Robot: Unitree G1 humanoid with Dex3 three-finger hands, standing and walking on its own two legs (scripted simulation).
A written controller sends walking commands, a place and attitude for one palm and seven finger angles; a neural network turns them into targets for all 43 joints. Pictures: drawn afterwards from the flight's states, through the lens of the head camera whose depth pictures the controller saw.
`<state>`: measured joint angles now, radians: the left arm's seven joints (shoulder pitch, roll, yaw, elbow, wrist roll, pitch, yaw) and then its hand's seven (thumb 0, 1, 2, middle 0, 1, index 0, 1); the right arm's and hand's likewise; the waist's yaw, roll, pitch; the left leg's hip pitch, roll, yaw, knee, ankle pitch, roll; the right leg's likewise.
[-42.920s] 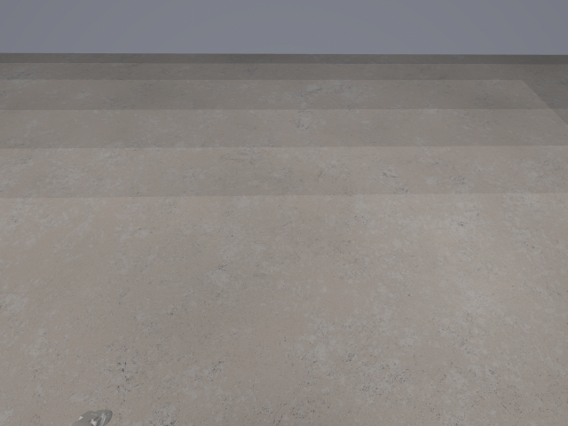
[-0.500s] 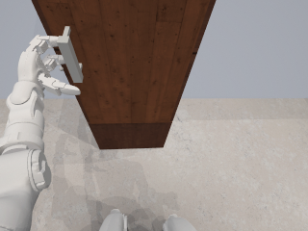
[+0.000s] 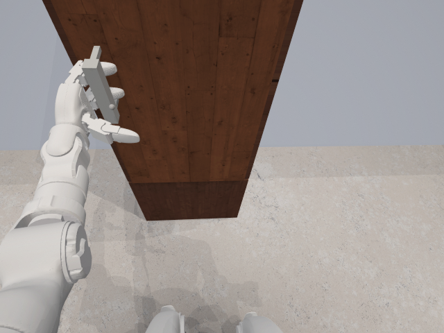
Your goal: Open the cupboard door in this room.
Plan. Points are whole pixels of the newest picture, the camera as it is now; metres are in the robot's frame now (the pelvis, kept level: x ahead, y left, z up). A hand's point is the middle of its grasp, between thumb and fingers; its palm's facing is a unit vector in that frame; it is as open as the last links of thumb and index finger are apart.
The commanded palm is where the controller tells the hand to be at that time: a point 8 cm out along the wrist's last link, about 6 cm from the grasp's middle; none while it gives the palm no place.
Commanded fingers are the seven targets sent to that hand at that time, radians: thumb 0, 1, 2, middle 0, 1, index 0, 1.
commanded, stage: slide the fingers in behind the handle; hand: left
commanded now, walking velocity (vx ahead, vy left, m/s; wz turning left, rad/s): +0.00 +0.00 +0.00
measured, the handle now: (105, 86) +0.55 +0.19 +0.10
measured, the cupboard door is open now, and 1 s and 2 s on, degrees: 0 0 26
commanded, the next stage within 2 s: close the thumb around the handle in 0.42 s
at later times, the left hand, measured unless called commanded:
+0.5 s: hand (114, 104) +0.50 +0.17 +0.10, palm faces +0.01 -1.00 +0.00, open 13.9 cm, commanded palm +0.48 +0.21 +0.10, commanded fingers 0.00 -0.50 0.30 -0.30 -1.20 -0.30 -1.20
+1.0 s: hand (115, 104) +0.50 +0.17 +0.10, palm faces +0.01 -1.00 +0.00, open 8.0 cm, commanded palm +0.48 +0.21 +0.10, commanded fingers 0.00 0.90 0.90 -0.40 -1.35 -0.40 -1.35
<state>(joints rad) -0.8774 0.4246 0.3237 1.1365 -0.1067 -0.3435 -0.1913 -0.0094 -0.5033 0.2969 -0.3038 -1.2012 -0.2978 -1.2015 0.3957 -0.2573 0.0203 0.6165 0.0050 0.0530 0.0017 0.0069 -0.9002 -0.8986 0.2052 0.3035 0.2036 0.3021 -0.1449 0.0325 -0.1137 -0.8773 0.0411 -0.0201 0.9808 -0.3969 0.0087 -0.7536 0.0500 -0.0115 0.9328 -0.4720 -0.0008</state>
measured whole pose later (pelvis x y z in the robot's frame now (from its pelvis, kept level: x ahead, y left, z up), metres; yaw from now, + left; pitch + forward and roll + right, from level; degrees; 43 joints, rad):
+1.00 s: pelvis +0.00 +0.00 +0.00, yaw +0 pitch +18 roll -3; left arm -0.89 0.43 0.33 1.14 -0.10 -0.36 -0.18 0.00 0.37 0.67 -0.37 -1.29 -0.36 -1.29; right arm 0.40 -0.26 0.02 0.62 0.00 0.05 0.00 0.01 -0.90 -0.90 0.21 0.30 0.20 0.30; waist -0.15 0.04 -0.11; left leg -0.90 0.04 -0.02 0.99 -0.40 0.01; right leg -0.77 0.05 -0.01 0.94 -0.48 0.00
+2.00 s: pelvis +0.02 +0.00 +0.01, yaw +1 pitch +10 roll -1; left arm -0.11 -0.05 -0.02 0.18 -0.03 -0.17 0.41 0.01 0.69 0.74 -0.35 -1.35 -0.36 -1.34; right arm 0.24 -0.21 0.00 0.51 -0.03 0.05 0.06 0.01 -0.90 -0.90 0.20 0.30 0.20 0.30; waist -0.02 0.04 -0.15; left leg -0.67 0.02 0.00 0.90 -0.41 0.00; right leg -0.56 0.03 0.00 0.87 -0.50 0.00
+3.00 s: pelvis +0.02 -0.04 +0.02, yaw +5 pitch +6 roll +0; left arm 0.22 -0.07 -0.26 -0.05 0.05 -0.15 0.51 0.00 -0.31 0.38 -0.31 -1.19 -0.30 -1.19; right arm 0.20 -0.20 0.01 0.52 -0.05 0.05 0.01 0.01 -0.90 -0.90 0.20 0.30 0.20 0.30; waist 0.00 0.05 -0.11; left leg -0.58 0.01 -0.07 0.86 -0.39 -0.04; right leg -0.47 0.02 -0.06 0.88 -0.52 -0.05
